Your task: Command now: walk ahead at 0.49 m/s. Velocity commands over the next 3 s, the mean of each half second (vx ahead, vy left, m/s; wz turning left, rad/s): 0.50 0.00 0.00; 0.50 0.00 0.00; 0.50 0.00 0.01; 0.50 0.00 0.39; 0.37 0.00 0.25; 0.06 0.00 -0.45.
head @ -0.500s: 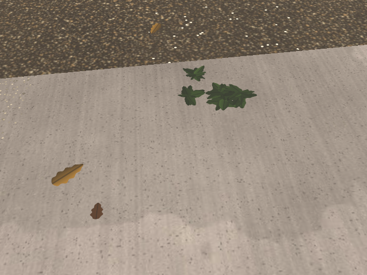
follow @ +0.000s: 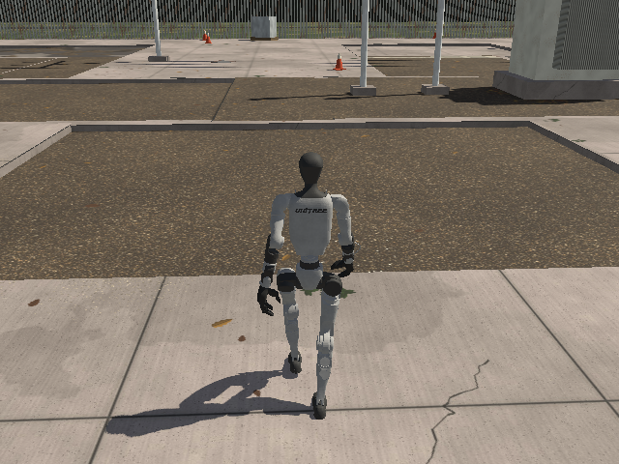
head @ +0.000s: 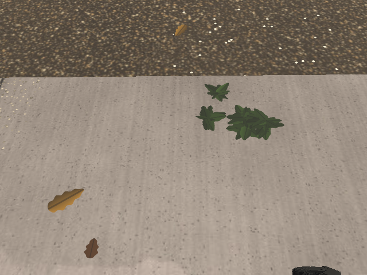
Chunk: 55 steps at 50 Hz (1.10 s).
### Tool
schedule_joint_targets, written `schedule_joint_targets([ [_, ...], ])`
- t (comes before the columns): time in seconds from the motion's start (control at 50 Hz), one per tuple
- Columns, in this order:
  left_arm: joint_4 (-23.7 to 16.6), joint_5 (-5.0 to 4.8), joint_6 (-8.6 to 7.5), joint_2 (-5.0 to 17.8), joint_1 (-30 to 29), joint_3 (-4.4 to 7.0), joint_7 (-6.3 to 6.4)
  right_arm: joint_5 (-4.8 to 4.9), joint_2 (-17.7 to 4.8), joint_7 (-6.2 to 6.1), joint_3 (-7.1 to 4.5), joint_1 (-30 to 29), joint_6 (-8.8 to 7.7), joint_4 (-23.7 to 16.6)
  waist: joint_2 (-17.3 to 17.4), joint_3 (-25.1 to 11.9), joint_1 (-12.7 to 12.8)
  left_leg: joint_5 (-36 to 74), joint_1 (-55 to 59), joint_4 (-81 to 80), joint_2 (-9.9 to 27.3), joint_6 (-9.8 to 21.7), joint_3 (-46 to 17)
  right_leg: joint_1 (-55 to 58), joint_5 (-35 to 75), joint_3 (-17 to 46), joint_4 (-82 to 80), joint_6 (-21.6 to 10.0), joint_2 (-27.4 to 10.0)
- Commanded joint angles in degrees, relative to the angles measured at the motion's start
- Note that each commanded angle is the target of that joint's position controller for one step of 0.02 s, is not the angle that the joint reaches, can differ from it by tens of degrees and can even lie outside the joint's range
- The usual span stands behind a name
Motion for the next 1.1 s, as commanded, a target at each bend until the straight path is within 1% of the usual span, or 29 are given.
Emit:
schedule_joint_targets([
  [0.02,-1.08,0.53,-0.34,9.9,-0.35,1.88,1.05,0.18,-7.16,-1.33,-2.14,8.13,-1.06,0.21,-6.51,-3.83,-7.42,-4.56,14.48,-2.17,-4.16,3.18,0.4,-3.01,73.02,2.86,15.89,0.37,-16.73],
  [0.04,-1.14,0.58,0.04,10.86,-1.63,2.13,1.01,0.21,-8.17,-1.86,-2.84,16.49,-1.46,3.07,-6.32,-7.56,-10.91,-3.86,23.25,-5.73,-4.18,4.43,-0.45,-4.78,70.87,2.52,25.79,0.39,-16.22],
  [0.06,-1.95,0.24,0.04,10.65,-3.2,1.99,0.62,-0.72,-10.12,-2.58,-3.74,25.09,-1.82,5.29,-4.45,-12.03,-14.79,-6.25,36.5,-7.44,1.54,6.8,-6.21,-13.96,57.1,1.73,38.93,0.03,-14.53],
  [0.08,-3.28,0.59,-0.11,7.08,-1.75,1.4,0.44,-1.55,-14.54,-2.83,-4.78,30.96,-1.87,5.99,4.22,-17.62,-14.21,-10.15,45.41,-7.53,16.29,10.03,-24.02,-24.04,17.99,-2.19,58.34,-0.36,-7.63],
  [0.1,-2.66,-0.88,0.25,5.18,4.7,1.59,-0.36,-0.85,-13.93,-2.18,-4.88,27.42,-1.23,6.1,11.79,-18.71,-8.66,-17.68,52.75,-16.87,24.33,18.86,-50.05,-43.76,-10.2,1.49,73.37,0.93,0.3],
  [0.12,-3.65,0.47,0.41,9.45,-1.69,2.22,-0.15,0.81,-10.3,-1.63,-4.34,20.51,-1.23,4.85,1.58,-8.67,-7.52,-24.56,43.52,-21.23,21.51,16.13,-42.61,-48.49,-3.31,4.11,71.44,-0.32,-5.08],
  [0.14,-4.96,0.57,0.18,9.59,-6.63,2.51,-0.62,0.95,-7.33,-1.3,-3.57,16.27,-1.65,4.14,-0.35,-3.32,-6.41,-21.9,35.08,-23.8,19.45,14.54,-35.65,-47.16,1.22,3.51,68.42,-0.32,-6.72],
  [0.16,-5.07,0.65,0.33,8.46,-7.75,2.48,-0.78,0.44,-5.1,-1.1,-2.97,15.49,-2.23,4.93,-3.4,-0.07,-4.22,-14.84,28.79,-25.49,17.28,12.71,-30.58,-44.42,2.77,3.44,65.14,0.04,-8.44],
  [0.2,-4.58,1.53,1.8,5.58,-6.43,1.98,-1.43,0.34,-3.66,-1.53,-2.23,17.2,-3.41,6.91,-2.05,-0.04,-1.56,-6.88,22.65,-26.95,13.59,9.84,-22.74,-38.83,3.75,3.11,60.18,1.49,-10.39],
  [0.24,-5.09,1.58,2.57,4.75,-7.81,1.94,-1.93,0.62,-4.85,-1.6,-2.34,20.36,-4.38,8.76,-0.78,0.34,-1.1,-0.76,21.59,-27.86,12.1,9.36,-18.47,-39.59,5.27,1.54,57.29,2.55,-11.05],
  [0.28,-7.04,1.5,3.01,5.39,-13.31,2.04,-2.19,0.7,-6.35,-1.54,-2.5,22.62,-4.58,9.81,0.02,1.59,-1.74,1.75,22.22,-29.27,11.02,8.63,-15.47,-43.84,9.72,0.01,53.03,3.53,-12.32],
  [0.36,-10.3,0.81,3.09,5.45,-24.03,1.73,-2.35,0.9,-6.11,-1.5,-1.98,27.3,-4.28,11.14,0.96,2.21,-4.63,11.0,26.11,-28.67,8.63,5.51,-11.24,-47.3,18.57,-2.82,40.71,4.82,-12.22],
  [0.46,-12.66,0.41,2.97,5.08,-33.07,1.15,-2.31,0.36,-6.29,-2.24,-1.55,32.89,-3.98,13.01,2.62,2.12,-7.83,16.84,35.09,-26.3,9.67,4.66,-10.33,-47.36,21.36,-4.76,29.67,4.32,-9.75],
  [0.52,-14.01,0.45,2.46,5.85,-35.82,1.34,-2.2,-0.34,-7.1,-2.83,-1.67,33.79,-3.65,13.91,2.98,2.53,-7.75,21.91,41.32,-23.24,12.41,5.88,-10.86,-47.58,16.49,-4.61,26.0,2.73,-8.71],
  [0.56,-13.27,0.5,1.9,6.61,-32.35,1.79,-1.87,-0.45,-7.85,-3.17,-1.86,31.69,-3.58,13.92,3.4,1.13,-5.09,33.0,41.97,-18.2,13.02,5.11,-9.69,-40.83,11.55,-5.34,22.95,0.77,-6.55],
  [0.58,-11.5,0.57,1.56,7.45,-26.92,2.34,-1.47,-0.42,-8.41,-3.23,-2.0,30.82,-3.51,13.96,3.76,-1.55,-2.76,39.83,41.5,-12.39,12.69,4.42,-9.1,-33.86,9.85,-5.87,21.39,-0.38,-4.66],
  [0.6,-8.17,0.86,1.03,8.62,-17.35,3.13,-0.94,-0.11,-8.6,-3.09,-2.01,29.64,-3.34,13.85,2.48,-6.22,1.35,40.16,38.63,-2.3,10.93,3.38,-7.38,-22.45,12.16,-6.36,17.56,-1.94,-3.41],
  [0.62,-5.48,2.19,0.49,12.09,-7.05,4.39,-0.24,0.44,-7.65,-2.93,-1.59,28.79,-3.56,12.48,0.25,-12.49,5.14,25.78,27.32,11.65,8.96,2.45,-6.18,-6.67,9.96,1.67,17.64,-4.69,-11.11],
  [0.64,-4.84,3.38,0.64,18.15,-1.01,6.06,-0.08,2.77,-1.63,-2.3,-0.39,34.57,-3.57,10.99,-12.32,-21.24,3.68,-9.98,6.33,35.27,-0.77,-0.67,-1.49,10.67,5.2,29.1,14.74,-12.72,-29.22],
  [0.66,-4.59,0.99,1.42,15.59,-3.78,5.76,-0.87,1.25,-6.76,-2.45,-1.98,33.49,-3.47,11.96,-7.44,-20.69,2.93,-26.43,-0.02,41.95,-2.43,0.29,-8.82,7.71,5.02,38.82,8.35,-13.87,-30.02],
  [0.68,-5.15,-0.06,1.5,12.93,-10.42,5.03,-1.11,0.69,-7.28,-2.35,-2.47,28.11,-3.44,10.16,-5.46,-10.56,-0.1,-21.07,-3.07,41.44,1.15,0.65,-9.93,-1.15,3.51,29.01,6.82,-11.78,-27.47],
  [0.7,-5.69,-0.13,1.07,9.44,-14.43,4.24,-1.41,0.42,-6.3,-2.07,-2.29,24.76,-3.67,9.26,-3.05,-5.47,-1.35,-16.97,-1.9,38.26,3.13,0.52,-9.67,-9.13,7.54,22.67,4.25,-10.08,-25.04],
  [0.72,-5.41,0.03,0.66,7.55,-15.9,3.69,-1.37,0.07,-5.29,-1.87,-2.39,23.6,-3.25,9.16,-2.83,-2.89,-3.13,-15.05,0.39,35.03,4.69,0.28,-9.43,-14.27,10.76,17.71,2.63,-7.85,-22.18],
  [0.76,-3.58,0.01,-0.05,5.12,-14.66,2.83,-1.03,-1.06,-3.03,-1.09,-2.13,25.24,-1.7,9.66,-4.21,-2.14,-5.56,-13.47,5.09,31.37,5.64,-0.92,-8.66,-19.72,16.55,11.43,0.77,-5.77,-18.91],
  [0.8,-1.9,-0.21,-0.82,6.52,-11.41,3.05,-0.92,-1.16,-2.67,-0.56,-2.26,23.82,-0.88,8.95,-4.09,-1.76,-6.22,-11.62,3.96,29.46,5.91,-1.74,-7.44,-20.27,21.39,8.57,-0.19,-5.97,-17.9],
  [0.84,-0.99,-0.19,-0.95,7.75,-9.29,3.2,-0.88,-1.11,-3.14,-0.36,-2.35,18.79,-0.39,7.13,-4.14,-0.1,-5.8,-7.52,-0.02,25.97,6.85,-2.6,-6.41,-20.0,21.65,6.65,-1.79,-5.84,-17.11],
  [0.92,0.22,-0.2,-0.76,7.27,-5.03,2.64,-0.83,-0.44,-3.34,-0.25,-2.02,8.29,-0.39,3.62,-4.26,1.75,-3.45,0.12,-3.53,14.23,6.89,-3.81,-4.49,-17.3,26.13,3.97,-2.51,-4.73,-15.57],
  [1.04,2.58,0.42,-0.48,7.8,1.28,2.44,-0.04,-0.07,-3.25,-0.4,-1.4,-1.77,-0.8,0.37,-4.95,2.67,-0.38,1.66,-3.43,2.05,4.45,-2.52,-2.52,-7.59,32.25,3.03,-0.33,-4.95,-17.6],
  [1.1,3.32,0.95,-0.17,8.57,1.19,2.71,0.57,-0.09,-4.02,-0.52,-1.71,-2.61,-1.48,-0.64,-4.89,2.79,-1.26,-3.88,-1.74,-1.45,3.27,-0.45,-2.34,-2.79,39.51,2.91,3.5,-4.99,-19.56],
])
